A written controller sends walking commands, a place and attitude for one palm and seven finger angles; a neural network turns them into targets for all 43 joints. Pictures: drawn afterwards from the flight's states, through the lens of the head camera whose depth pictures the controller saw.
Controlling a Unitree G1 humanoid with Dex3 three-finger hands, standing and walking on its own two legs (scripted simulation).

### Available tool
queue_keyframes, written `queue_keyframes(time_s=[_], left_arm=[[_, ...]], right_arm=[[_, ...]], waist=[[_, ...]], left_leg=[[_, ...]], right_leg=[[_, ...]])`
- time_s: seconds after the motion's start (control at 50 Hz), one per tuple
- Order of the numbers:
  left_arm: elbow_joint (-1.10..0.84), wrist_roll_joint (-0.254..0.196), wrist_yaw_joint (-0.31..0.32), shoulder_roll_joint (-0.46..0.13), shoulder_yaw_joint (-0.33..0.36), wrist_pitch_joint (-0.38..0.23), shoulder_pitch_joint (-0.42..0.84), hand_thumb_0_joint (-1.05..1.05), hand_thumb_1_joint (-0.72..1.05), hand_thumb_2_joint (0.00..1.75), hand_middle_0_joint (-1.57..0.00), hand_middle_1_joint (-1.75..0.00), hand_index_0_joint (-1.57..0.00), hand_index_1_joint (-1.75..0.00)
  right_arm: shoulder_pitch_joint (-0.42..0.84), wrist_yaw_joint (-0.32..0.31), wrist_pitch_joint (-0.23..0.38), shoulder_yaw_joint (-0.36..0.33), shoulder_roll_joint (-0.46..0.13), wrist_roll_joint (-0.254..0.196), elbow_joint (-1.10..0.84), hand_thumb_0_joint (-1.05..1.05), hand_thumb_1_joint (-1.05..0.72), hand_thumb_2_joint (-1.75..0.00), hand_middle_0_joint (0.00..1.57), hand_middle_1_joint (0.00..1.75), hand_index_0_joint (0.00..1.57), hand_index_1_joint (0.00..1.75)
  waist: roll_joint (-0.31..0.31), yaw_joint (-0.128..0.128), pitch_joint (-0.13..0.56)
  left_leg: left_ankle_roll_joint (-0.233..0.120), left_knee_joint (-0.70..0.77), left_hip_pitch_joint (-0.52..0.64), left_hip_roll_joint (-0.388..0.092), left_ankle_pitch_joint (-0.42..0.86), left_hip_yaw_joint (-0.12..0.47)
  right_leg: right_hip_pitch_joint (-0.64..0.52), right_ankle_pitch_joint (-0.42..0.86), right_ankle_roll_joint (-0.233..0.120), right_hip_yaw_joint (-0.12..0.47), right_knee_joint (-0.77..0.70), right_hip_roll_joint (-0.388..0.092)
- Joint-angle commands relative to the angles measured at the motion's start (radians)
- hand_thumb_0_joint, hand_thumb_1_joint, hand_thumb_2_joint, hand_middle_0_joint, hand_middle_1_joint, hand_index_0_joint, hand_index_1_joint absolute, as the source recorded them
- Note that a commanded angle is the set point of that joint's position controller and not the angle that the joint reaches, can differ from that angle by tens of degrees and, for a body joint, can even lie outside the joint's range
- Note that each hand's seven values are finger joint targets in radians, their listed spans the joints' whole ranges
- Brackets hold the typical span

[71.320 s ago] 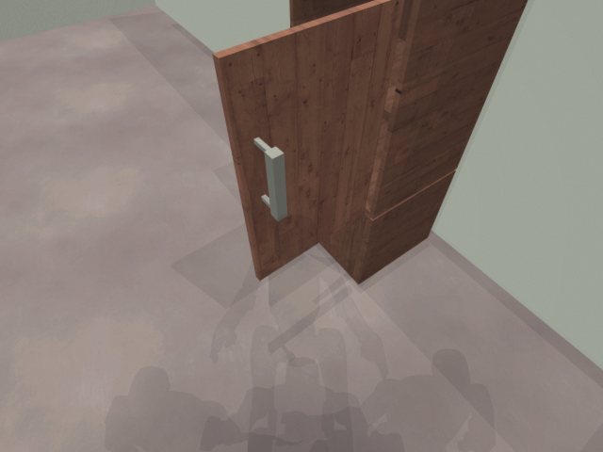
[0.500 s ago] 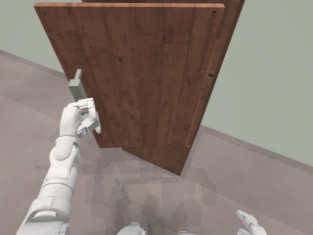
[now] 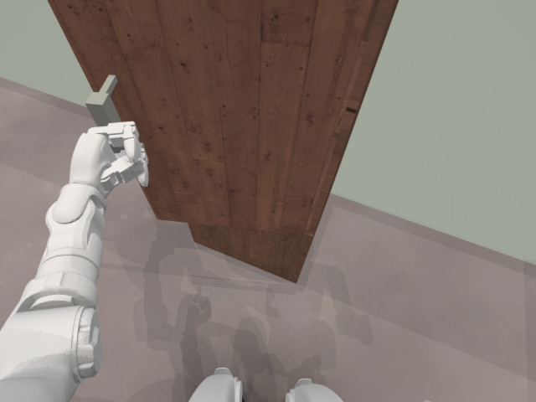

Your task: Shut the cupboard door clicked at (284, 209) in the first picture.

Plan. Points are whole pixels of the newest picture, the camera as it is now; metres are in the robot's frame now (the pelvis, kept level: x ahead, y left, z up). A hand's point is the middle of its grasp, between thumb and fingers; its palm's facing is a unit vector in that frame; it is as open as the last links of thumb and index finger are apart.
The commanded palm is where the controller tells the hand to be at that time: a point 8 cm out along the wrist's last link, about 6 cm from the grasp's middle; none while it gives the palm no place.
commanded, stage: push the door shut along its arc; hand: left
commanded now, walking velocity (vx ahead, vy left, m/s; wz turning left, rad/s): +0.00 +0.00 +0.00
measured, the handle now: (122, 129) +0.52 +0.23 +0.08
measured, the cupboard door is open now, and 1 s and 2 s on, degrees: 17 0 0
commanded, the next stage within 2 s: pull the fist back off the door in 1.22 s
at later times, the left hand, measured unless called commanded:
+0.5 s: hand (159, 134) +0.50 +0.17 +0.08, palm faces -0.21 -0.98 -0.01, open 3.1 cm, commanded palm +0.50 +0.21 +0.08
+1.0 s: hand (193, 106) +0.57 +0.12 +0.08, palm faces -0.31 -0.95 +0.01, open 3.1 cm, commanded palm +0.57 +0.16 +0.08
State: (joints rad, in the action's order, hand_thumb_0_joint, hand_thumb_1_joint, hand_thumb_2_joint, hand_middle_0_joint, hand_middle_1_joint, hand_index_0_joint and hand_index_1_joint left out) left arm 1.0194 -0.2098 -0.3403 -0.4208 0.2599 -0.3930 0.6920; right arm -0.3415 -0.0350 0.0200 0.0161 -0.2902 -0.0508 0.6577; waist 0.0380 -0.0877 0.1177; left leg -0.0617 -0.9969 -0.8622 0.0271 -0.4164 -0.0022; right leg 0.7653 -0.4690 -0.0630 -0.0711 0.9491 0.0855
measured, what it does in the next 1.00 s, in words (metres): stands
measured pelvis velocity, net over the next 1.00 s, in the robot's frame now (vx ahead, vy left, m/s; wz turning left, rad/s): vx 0.01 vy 0.02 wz -0.05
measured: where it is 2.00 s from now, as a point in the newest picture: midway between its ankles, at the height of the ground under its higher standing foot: outside the picture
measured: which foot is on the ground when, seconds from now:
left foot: down 0.00-1.00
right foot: down 0.00-1.00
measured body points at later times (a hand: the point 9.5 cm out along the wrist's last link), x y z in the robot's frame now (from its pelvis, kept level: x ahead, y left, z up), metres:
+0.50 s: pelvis +0.00 +0.02 -0.01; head +0.11 +0.04 +0.42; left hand +0.51 +0.22 +0.09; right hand +0.01 -0.25 -0.12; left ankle +0.03 +0.08 -0.68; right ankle -0.01 -0.08 -0.68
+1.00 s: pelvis +0.01 +0.02 -0.02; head +0.16 +0.04 +0.40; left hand +0.58 +0.18 +0.09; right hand -0.04 -0.24 -0.12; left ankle +0.03 +0.08 -0.68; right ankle -0.01 -0.08 -0.68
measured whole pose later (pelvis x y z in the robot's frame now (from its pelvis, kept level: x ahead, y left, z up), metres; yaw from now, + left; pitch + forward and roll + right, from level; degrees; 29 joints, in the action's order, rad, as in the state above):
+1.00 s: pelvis +0.01 +0.02 -0.02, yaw -3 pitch +26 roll -5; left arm 1.32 -0.06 -0.41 -0.57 0.31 -0.30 1.17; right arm -0.44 -0.01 -0.01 0.04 -0.29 0.00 0.64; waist 0.07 -0.25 0.12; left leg -0.09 -1.10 -1.09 0.01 -0.46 -0.01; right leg 0.98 -0.49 -0.04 -0.06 1.02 0.10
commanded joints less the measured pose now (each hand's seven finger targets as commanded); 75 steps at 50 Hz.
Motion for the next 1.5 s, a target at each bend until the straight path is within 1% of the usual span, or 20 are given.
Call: queue_keyframes(time_s=[0.0, 0.1, 0.2, 0.36, 0.4, 0.52, 0.7, 0.76, 0.82, 0.92, 1.04, 1.06, 1.08, 1.14, 1.16, 1.3, 1.32, 1.38, 1.44, 1.48], left_arm=[[-0.182, -0.008, -0.024, -0.171, 0.008, -0.067, 0.466, 0.00, 0.90, 0.90, -1.30, -1.50, -1.30, -1.50], [-0.081, 0.007, -0.011, -0.224, 0.045, -0.042, 0.546, 0.00, 0.90, 0.90, -1.30, -1.50, -1.30, -1.50], [-0.075, 0.034, -0.023, -0.234, 0.041, -0.065, 0.599, 0.00, 0.90, 0.90, -1.30, -1.50, -1.30, -1.50], [-0.031, 0.045, -0.044, -0.219, 0.006, -0.047, 0.764, 0.00, 0.90, 0.90, -1.30, -1.50, -1.30, -1.50], [-0.013, 0.051, -0.047, -0.221, 0.006, -0.040, 0.749, 0.00, 0.90, 0.90, -1.30, -1.50, -1.30, -1.50], [0.043, 0.067, -0.046, -0.288, 0.043, -0.020, 0.845, 0.00, 0.90, 0.90, -1.30, -1.50, -1.30, -1.50], [0.059, 0.095, -0.059, -0.224, -0.026, -0.001, 0.945, 0.00, 0.90, 0.90, -1.30, -1.50, -1.30, -1.50], [0.089, 0.098, -0.056, -0.293, 0.027, 0.021, 1.000, 0.00, 0.90, 0.90, -1.30, -1.50, -1.30, -1.50], [0.066, 0.108, -0.048, -0.356, 0.083, 0.030, 0.977, 0.00, 0.90, 0.90, -1.30, -1.50, -1.30, -1.50], [0.080, 0.133, -0.052, -0.399, 0.094, 0.029, 0.977, 0.00, 0.90, 0.90, -1.30, -1.50, -1.30, -1.50], [0.055, 0.120, -0.102, -0.350, 0.051, 0.042, 0.995, 0.00, 0.90, 0.90, -1.30, -1.50, -1.30, -1.50], [0.046, 0.111, -0.115, -0.297, 0.012, 0.043, 1.019, 0.00, 0.90, 0.90, -1.30, -1.50, -1.30, -1.50], [0.052, 0.106, -0.122, -0.324, 0.037, 0.045, 1.022, 0.00, 0.90, 0.90, -1.30, -1.50, -1.30, -1.50], [0.090, 0.099, -0.138, -0.284, -0.009, 0.074, 1.060, 0.00, 0.90, 0.90, -1.30, -1.50, -1.30, -1.50], [0.075, 0.098, -0.137, -0.319, 0.017, 0.068, 1.081, 0.00, 0.90, 0.90, -1.30, -1.50, -1.30, -1.50], [0.108, 0.089, -0.149, -0.226, -0.059, 0.090, 1.162, 0.00, 0.90, 0.90, -1.30, -1.50, -1.30, -1.50], [0.109, 0.022, 0.051, -0.272, 0.154, 0.117, 1.169, 0.00, 0.90, 0.90, -1.30, -1.50, -1.30, -1.50], [0.098, 0.066, 0.259, -0.107, 0.078, 0.114, 1.085, 0.00, 0.90, 0.90, -1.30, -1.50, -1.30, -1.50], [0.043, 0.129, 0.454, -0.072, 0.092, 0.049, 1.100, 0.00, 0.90, 0.90, -1.30, -1.50, -1.30, -1.50], [0.011, 0.234, 0.537, -0.069, 0.039, -0.024, 1.114, 0.00, 0.90, 0.90, -1.30, -1.50, -1.30, -1.50]], right_arm=[[-0.088, 0.002, 0.022, -0.059, -0.155, 0.003, -0.081, 0.00, -0.90, -0.90, 0.20, 0.30, 0.20, 0.30], [-0.109, 0.003, 0.009, -0.054, -0.165, 0.006, -0.076, 0.00, -0.90, -0.90, 0.20, 0.30, 0.20, 0.30], [-0.128, 0.011, 0.006, -0.058, -0.172, 0.013, -0.074, 0.00, -0.90, -0.90, 0.20, 0.30, 0.20, 0.30], [-0.166, 0.016, 0.000, -0.057, -0.184, 0.021, -0.059, 0.00, -0.90, -0.90, 0.20, 0.30, 0.20, 0.30], [-0.175, 0.017, -0.003, -0.059, -0.187, 0.022, -0.058, 0.00, -0.90, -0.90, 0.20, 0.30, 0.20, 0.30], [-0.206, 0.014, -0.005, -0.053, -0.201, 0.028, -0.047, 0.00, -0.90, -0.90, 0.20, 0.30, 0.20, 0.30], [-0.251, 0.021, -0.002, -0.061, -0.206, 0.045, -0.022, 0.00, -0.90, -0.90, 0.20, 0.30, 0.20, 0.30], [-0.279, 0.016, -0.004, -0.056, -0.211, 0.047, -0.015, 0.00, -0.90, -0.90, 0.20, 0.30, 0.20, 0.30], [-0.284, 0.018, -0.007, -0.054, -0.210, 0.053, -0.032, 0.00, -0.90, -0.90, 0.20, 0.30, 0.20, 0.30], [-0.295, 0.018, -0.016, -0.047, -0.206, 0.055, -0.040, 0.00, -0.90, -0.90, 0.20, 0.30, 0.20, 0.30], [-0.298, 0.015, -0.017, -0.056, -0.203, 0.054, -0.030, 0.00, -0.90, -0.90, 0.20, 0.30, 0.20, 0.30], [-0.298, 0.015, -0.013, -0.056, -0.198, 0.054, -0.026, 0.00, -0.90, -0.90, 0.20, 0.30, 0.20, 0.30], [-0.299, 0.010, -0.012, -0.060, -0.205, 0.052, -0.018, 0.00, -0.90, -0.90, 0.20, 0.30, 0.20, 0.30], [-0.288, 0.005, -0.008, -0.054, -0.201, 0.051, -0.003, 0.00, -0.90, -0.90, 0.20, 0.30, 0.20, 0.30], [-0.298, 0.002, -0.005, -0.053, -0.202, 0.051, 0.002, 0.00, -0.90, -0.90, 0.20, 0.30, 0.20, 0.30], [-0.272, -0.007, 0.024, -0.047, -0.201, 0.056, 0.045, 0.00, -0.90, -0.90, 0.20, 0.30, 0.20, 0.30], [-0.323, 0.010, 0.027, -0.037, -0.166, 0.066, 0.011, 0.00, -0.90, -0.90, 0.20, 0.30, 0.20, 0.30], [-0.331, 0.061, 0.029, -0.055, -0.158, 0.091, 0.003, 0.00, -0.90, -0.90, 0.20, 0.30, 0.20, 0.30], [-0.332, 0.100, 0.023, -0.064, -0.153, 0.125, 0.002, 0.00, -0.90, -0.90, 0.20, 0.30, 0.20, 0.30], [-0.331, 0.126, 0.018, -0.069, -0.154, 0.143, 0.009, 0.00, -0.90, -0.90, 0.20, 0.30, 0.20, 0.30]], waist=[[0.054, -0.041, 0.415], [-0.015, -0.068, 0.345], [0.083, -0.067, 0.429], [0.099, -0.124, 0.425], [0.112, -0.121, 0.449], [0.106, -0.148, 0.435], [0.186, -0.180, 0.517], [0.151, -0.193, 0.505], [0.173, -0.169, 0.553], [0.157, -0.178, 0.527], [0.166, -0.185, 0.571], [0.165, -0.200, 0.571], [0.147, -0.200, 0.564], [0.135, -0.224, 0.505], [0.153, -0.219, 0.513], [0.187, -0.252, 0.495], [0.210, -0.206, 0.507], [0.172, -0.213, 0.564], [0.145, -0.209, 0.542], [0.188, -0.214, 0.553]], left_leg=[[0.023, 0.094, 0.394, -0.038, 0.316, 0.105], [0.011, 0.087, 0.297, -0.036, 0.246, 0.100], [0.025, 0.070, 0.389, -0.044, 0.299, 0.124], [0.028, 0.056, 0.432, -0.058, 0.309, 0.167], [0.034, 0.055, 0.459, -0.062, 0.330, 0.177], [0.031, 0.045, 0.423, -0.068, 0.286, 0.193], [0.058, 0.016, 0.557, -0.090, 0.409, 0.254], [0.047, 0.007, 0.502, -0.083, 0.404, 0.242], [0.044, -0.003, 0.491, -0.075, 0.451, 0.212], [0.033, -0.024, 0.421, -0.068, 0.465, 0.177], [0.023, -0.037, 0.456, -0.062, 0.519, 0.165], [0.018, -0.040, 0.468, -0.059, 0.536, 0.167], [0.019, -0.043, 0.466, -0.062, 0.516, 0.165], [0.007, -0.051, 0.406, -0.052, 0.458, 0.148], [0.007, -0.050, 0.419, -0.054, 0.477, 0.149], [0.003, -0.082, 0.433, -0.057, 0.467, 0.154], [0.019, -0.063, 0.369, -0.072, 0.452, 0.163], [0.037, -0.057, 0.403, -0.077, 0.501, 0.186], [0.035, -0.067, 0.336, -0.063, 0.422, 0.156], [0.039, -0.074, 0.349, -0.067, 0.410, 0.164]], right_leg=[[-0.047, 0.329, 0.029, 0.088, -0.119, -0.037], [-0.028, 0.283, 0.036, 0.098, -0.128, -0.037], [0.045, 0.269, 0.024, 0.080, -0.096, -0.031], [0.163, 0.221, 0.020, 0.057, -0.084, -0.021], [0.179, 0.218, 0.019, 0.052, -0.082, -0.019], [0.226, 0.185, 0.018, 0.050, -0.074, -0.018], [0.348, 0.198, 0.016, 0.030, -0.045, -0.013], [0.327, 0.206, 0.017, 0.027, -0.038, -0.009], [0.271, 0.250, 0.017, 0.035, -0.040, -0.008], [0.228, 0.299, 0.023, 0.044, -0.036, -0.001], [0.203, 0.356, 0.022, 0.048, -0.040, 0.005], [0.223, 0.359, 0.023, 0.048, -0.039, 0.008], [0.226, 0.355, 0.026, 0.048, -0.043, 0.008], [0.229, 0.341, 0.027, 0.051, -0.053, 0.008], [0.230, 0.342, 0.022, 0.050, -0.049, 0.007], [0.322, 0.295, 0.023, 0.038, -0.032, 0.009], [0.260, 0.311, 0.020, 0.052, -0.042, -0.006], [0.276, 0.322, 0.037, 0.042, -0.012, -0.009], [0.253, 0.297, 0.045, 0.042, -0.021, -0.011], [0.295, 0.266, 0.044, 0.041, -0.007, -0.011]])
